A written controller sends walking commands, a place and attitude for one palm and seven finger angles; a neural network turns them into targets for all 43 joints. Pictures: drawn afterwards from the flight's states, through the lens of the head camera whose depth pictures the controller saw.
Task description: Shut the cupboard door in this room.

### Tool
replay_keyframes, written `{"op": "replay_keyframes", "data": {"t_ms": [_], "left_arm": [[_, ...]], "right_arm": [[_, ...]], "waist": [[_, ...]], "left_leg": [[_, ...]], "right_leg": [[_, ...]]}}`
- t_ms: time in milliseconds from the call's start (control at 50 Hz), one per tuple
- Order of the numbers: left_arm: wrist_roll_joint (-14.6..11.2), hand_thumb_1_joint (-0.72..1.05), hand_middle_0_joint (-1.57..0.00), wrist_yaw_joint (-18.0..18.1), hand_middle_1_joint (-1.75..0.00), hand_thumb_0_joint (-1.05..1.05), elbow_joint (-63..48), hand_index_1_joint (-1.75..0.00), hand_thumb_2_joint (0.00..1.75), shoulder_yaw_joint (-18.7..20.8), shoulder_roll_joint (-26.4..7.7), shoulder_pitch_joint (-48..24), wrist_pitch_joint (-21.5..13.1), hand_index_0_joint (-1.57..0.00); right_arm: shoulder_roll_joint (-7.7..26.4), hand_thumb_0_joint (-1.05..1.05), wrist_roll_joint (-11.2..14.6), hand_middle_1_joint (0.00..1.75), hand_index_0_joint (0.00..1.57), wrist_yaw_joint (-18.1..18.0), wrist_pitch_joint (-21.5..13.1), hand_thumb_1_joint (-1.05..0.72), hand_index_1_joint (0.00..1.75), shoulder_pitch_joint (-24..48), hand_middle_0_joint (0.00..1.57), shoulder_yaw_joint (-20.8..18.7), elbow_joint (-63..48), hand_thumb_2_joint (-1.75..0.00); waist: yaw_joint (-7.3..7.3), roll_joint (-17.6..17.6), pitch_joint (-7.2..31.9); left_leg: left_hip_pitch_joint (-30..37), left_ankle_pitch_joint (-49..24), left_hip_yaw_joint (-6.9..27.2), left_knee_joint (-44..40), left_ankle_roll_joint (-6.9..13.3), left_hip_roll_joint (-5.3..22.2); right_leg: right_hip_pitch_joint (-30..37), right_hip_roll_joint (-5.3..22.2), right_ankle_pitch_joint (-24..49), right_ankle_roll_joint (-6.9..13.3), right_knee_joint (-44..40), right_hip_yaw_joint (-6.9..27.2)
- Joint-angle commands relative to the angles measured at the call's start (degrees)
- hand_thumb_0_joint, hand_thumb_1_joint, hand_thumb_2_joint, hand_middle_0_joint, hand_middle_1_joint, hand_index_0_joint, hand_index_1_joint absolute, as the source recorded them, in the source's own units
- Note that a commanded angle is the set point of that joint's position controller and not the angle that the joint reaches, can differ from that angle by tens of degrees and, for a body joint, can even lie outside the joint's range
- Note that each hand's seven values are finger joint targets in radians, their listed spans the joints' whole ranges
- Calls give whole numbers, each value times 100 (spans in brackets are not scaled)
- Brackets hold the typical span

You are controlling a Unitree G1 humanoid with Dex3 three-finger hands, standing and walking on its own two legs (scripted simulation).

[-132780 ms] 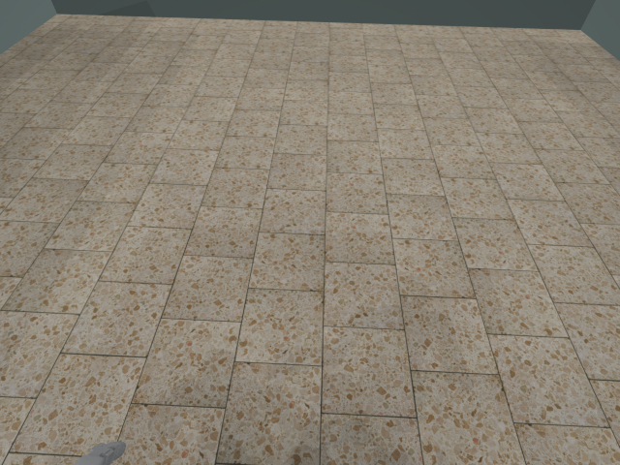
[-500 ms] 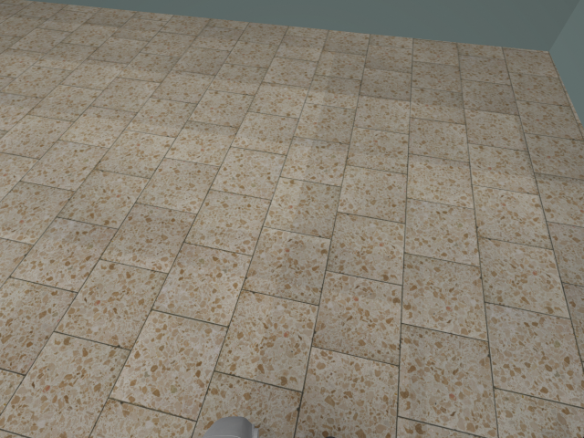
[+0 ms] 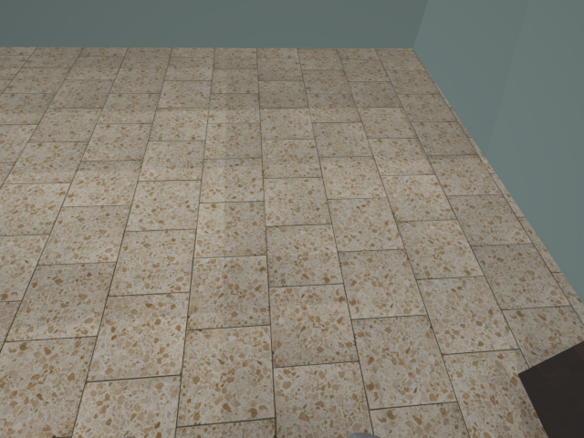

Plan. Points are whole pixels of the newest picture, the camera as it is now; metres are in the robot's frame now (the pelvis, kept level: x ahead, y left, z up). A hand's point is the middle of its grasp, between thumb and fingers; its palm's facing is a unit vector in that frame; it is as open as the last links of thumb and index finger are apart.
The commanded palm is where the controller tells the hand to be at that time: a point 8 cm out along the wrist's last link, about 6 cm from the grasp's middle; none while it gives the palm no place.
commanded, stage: turn to face it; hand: left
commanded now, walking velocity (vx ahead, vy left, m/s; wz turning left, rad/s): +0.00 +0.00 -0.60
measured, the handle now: out of the picture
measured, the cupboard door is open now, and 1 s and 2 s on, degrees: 11 11 11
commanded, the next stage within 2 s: take the last steps up to it in 1.92 s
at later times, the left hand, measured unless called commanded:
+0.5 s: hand (180, 424) +0.16 +0.19 -0.19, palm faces -0.24 -0.95 -0.20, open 7.4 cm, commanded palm none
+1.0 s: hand (235, 377) +0.23 +0.11 -0.15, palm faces -0.52 -0.81 -0.28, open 7.4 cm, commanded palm none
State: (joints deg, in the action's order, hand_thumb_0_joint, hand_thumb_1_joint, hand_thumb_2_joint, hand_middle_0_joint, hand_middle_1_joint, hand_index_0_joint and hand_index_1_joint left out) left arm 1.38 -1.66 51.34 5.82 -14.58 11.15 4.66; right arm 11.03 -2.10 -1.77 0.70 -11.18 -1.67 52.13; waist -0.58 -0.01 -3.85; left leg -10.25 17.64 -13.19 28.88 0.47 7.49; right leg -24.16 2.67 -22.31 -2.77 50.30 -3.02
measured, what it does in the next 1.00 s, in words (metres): steps on the spot, turning right: right foot, then left foot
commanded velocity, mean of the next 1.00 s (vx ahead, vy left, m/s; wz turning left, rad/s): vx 0.00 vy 0.00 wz -0.60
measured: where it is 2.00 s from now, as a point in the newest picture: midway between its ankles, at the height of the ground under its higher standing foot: outside the picture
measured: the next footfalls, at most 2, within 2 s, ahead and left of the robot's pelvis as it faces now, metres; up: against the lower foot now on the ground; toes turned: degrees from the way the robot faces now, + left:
right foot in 0.10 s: +0.04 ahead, -0.15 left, +0.00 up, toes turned -9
left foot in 0.46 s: +0.12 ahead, +0.11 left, +0.00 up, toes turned -11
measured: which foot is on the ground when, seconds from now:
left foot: down 0.00-0.10, up 0.12-0.44, down 0.46-0.84, up 0.86-1.00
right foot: up 0.00-0.08, down 0.10-0.46, up 0.48-0.82, down 0.84-1.00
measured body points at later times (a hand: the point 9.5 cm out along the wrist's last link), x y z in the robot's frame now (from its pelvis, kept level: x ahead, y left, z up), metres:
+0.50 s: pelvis +0.03 +0.01 -0.02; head +0.08 +0.03 +0.43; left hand +0.18 +0.24 -0.17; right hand +0.05 -0.26 -0.14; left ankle +0.08 +0.12 -0.74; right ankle -0.01 -0.13 -0.72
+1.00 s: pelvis +0.04 -0.01 -0.01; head +0.07 -0.06 +0.44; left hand +0.26 +0.15 -0.13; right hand -0.06 -0.27 -0.16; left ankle +0.09 +0.11 -0.67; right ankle -0.03 -0.10 -0.74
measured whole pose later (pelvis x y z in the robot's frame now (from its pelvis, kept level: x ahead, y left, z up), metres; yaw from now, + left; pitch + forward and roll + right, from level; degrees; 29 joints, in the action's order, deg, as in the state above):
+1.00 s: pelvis +0.04 -0.01 -0.01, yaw -34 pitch +1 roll +0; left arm 1.1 0.1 49.5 3.2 -12.0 10.3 2.0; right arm 15.6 -1.2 -1.1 4.0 -11.0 -3.3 52.5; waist 0.8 -2.9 -4.8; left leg -28.6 24.3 -3.2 63.1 -4.6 5.3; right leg -14.8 -0.7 -16.3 1.1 30.0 -0.5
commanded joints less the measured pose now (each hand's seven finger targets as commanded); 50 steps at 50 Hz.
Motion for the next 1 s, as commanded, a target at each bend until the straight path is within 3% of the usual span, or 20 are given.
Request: {"op": "replay_keyframes", "data": {"t_ms": [0, 60, 80, 100, 140, 220, 380, 400, 440, 460, 520, 580, 700, 780, 800, 820, 840, 860, 920, 980], "left_arm": [[6, 90, -20, -38, -30, 0, -587, -30, 90, -5, -189, -227, -197, -20], [28, 90, -20, 0, -30, 0, -372, -30, 90, 98, -582, 633, -296, -20], [88, 90, -20, 85, -30, 0, -296, -30, 90, 205, -1266, 934, -386, -20], [-19, 90, -20, 173, -30, 0, -211, -30, 90, 234, -1449, 1124, -372, -20], [-1, 90, -20, 272, -30, 0, -372, -30, 90, 211, -1192, 615, -337, -20], [-1, 90, -20, 270, -30, 0, -580, -30, 90, 79, -899, -55, -352, -20], [6, 90, -20, 181, -30, 0, -564, -30, 90, 129, -986, -278, -263, -20], [-29, 90, -20, 169, -30, 0, -599, -30, 90, 95, -821, -331, -234, -20], [-94, 90, -20, 111, -30, 0, -785, -30, 90, -18, -358, -194, -190, -20], [-46, 90, -20, 89, -30, 0, -804, -30, 90, 15, -519, -332, -192, -20], [14, 90, -20, -34, -30, 0, -609, -30, 90, 114, -549, -227, -138, -20], [-23, 90, -20, -76, -30, 0, -617, -30, 90, 34, -304, -224, -115, -20], [-26, 90, -20, -70, -30, 0, -698, -30, 90, -33, -205, -444, -174, -20], [-9, 90, -20, -35, -30, 0, -503, -30, 90, 36, -445, 213, -241, -20], [41, 90, -20, 27, -30, 0, -407, -30, 90, 111, -930, 534, -303, -20], [52, 90, -20, 112, -30, 0, -330, -30, 90, 216, -1455, 775, -347, -20], [-25, 90, -20, 173, -30, 0, -295, -30, 90, 204, -1533, 907, -321, -20], [-25, 90, -20, 190, -30, 0, -389, -30, 90, 169, -1373, 609, -301, -20], [-41, 90, -20, 258, -30, 0, -542, -30, 90, 48, -883, -71, -351, -20], [-23, 90, -20, 233, -30, 0, -559, -30, 90, 40, -896, -10, -389, -20]], "right_arm": [[1232, 0, 26, 30, 20, -2, -60, -90, 30, -305, 20, -401, -234, -90], [1220, 0, 105, 30, 20, 44, -45, -90, 30, -54, 20, -411, -341, -90], [724, 0, 154, 30, 20, 72, -28, -90, 30, 9, 20, -303, -573, -90], [754, 0, 136, 30, 20, 36, 53, -90, 30, 236, 20, -251, -732, -90], [694, 0, 142, 30, 20, 5, 93, -90, 30, 344, 20, -234, -719, -90], [739, 0, 126, 30, 20, 65, 93, -90, 30, 73, 20, -229, -502, -90], [681, 0, 174, 30, 20, 25, -5, -90, 30, -416, 20, -216, -459, -90], [842, 0, 166, 30, 20, 13, -55, -90, 30, -656, 20, -250, -390, -90], [1765, 0, 38, 30, 20, -51, -112, -90, 30, -899, 20, -391, -445, -90], [1738, 0, 7, 30, 20, -54, -88, -90, 30, -793, 20, -361, -510, -90], [1288, 0, -3, 30, 20, -70, -130, -90, 30, -9, 20, -241, -719, -90], [1186, 0, 1, 30, 20, -100, -117, -90, 30, -220, 20, -256, -568, -90], [1309, 0, 27, 30, 20, -22, -70, -90, 30, -556, 20, -366, -351, -90], [1384, 0, 84, 30, 20, 33, -30, -90, 30, -216, 20, -421, -400, -90], [1095, 0, 146, 30, 20, 74, -11, -90, 30, -223, 20, -384, -486, -90], [691, 0, 137, 30, 20, 91, 8, -90, 30, 181, 20, -254, -791, -90], [877, 0, 137, 30, 20, 35, 112, -90, 30, 301, 20, -231, -819, -90], [781, 0, 135, 30, 20, 54, 133, -90, 30, 387, 20, -242, -817, -90], [938, 0, 108, 30, 20, 59, 107, -90, 30, 179, 20, -279, -570, -90], [805, 0, 113, 30, 20, 88, 132, -90, 30, 102, 20, -253, -517, -90]], "waist": [[223, -1244, 396], [-302, -382, 793], [-448, 1606, 880], [-532, 1624, 834], [-312, 1266, 557], [18, 882, 711], [233, 932, 610], [340, 495, 714], [395, -1998, 747], [405, -1331, 603], [63, -1084, 204], [127, -1004, 508], [323, -1287, 703], [-101, -819, 752], [-257, 374, 884], [-458, 1816, 643], [-508, 1496, 623], [-342, 1081, 250], [7, 1273, 494], [42, 819, 674]], "left_leg": [[501, -2945, 683, -382, 567, 1344], [-330, -1977, 197, 1113, 4, 933], [-1860, 926, -80, 2499, -376, 32], [-2319, 2021, 660, 3534, -434, -296], [-2886, 1422, 1321, 4034, -403, -92], [-2037, 652, 1196, 3285, -539, -164], [-436, -138, 1038, 408, -464, -578], [238, -527, 1201, -403, -419, -400], [612, -911, 3478, -1451, 541, 1934], [30, -946, 3425, -1415, 859, 2069], [-414, -1167, 2316, -1343, 692, 1445], [442, -2435, 1422, -887, 626, 1140], [730, -3108, 902, -486, 632, 1330], [-194, -2107, 483, 457, 139, 1141], [-1050, -862, 166, 1404, -209, 645], [-2428, 1888, 178, 2722, -484, -241], [-2494, 1891, 999, 3548, -427, -188], [-2765, 1447, 1277, 3811, -406, -117], [-2582, 540, 1359, 3775, -533, -31], [-2144, 363, 1209, 3185, -591, -227]], "right_leg": [[172, -187, 74, 140, -873, -321], [1820, 82, 1826, 405, -2520, 79], [2753, 1498, 3567, 971, -2994, 2108], [2427, 2083, 4808, 1532, -2956, 2688], [2252, 1692, 3582, 1611, -3030, 2315], [1614, 1090, 3412, 1315, -2853, 1484], [611, 729, 2233, 1014, -2496, 1994], [183, 418, 1684, 730, -2130, 1760], [-971, -642, -1375, 142, 322, 435], [-755, -349, -1296, 179, 1194, 701], [-825, -117, -537, 43, 1883, 517], [-789, -117, -367, -39, 1138, 180], [-46, -206, -278, 71, -410, -219], [1527, -221, 1204, 293, -2331, -228], [2348, 611, 1924, 581, -2983, 825], [2535, 1820, 3674, 1212, -3151, 2616], [2081, 2070, 3496, 1596, -3234, 2690], [1866, 1767, 2949, 1545, -3300, 2307], [1860, 1103, 3315, 1289, -3009, 1657], [1700, 950, 3343, 1279, -2925, 1551]]}}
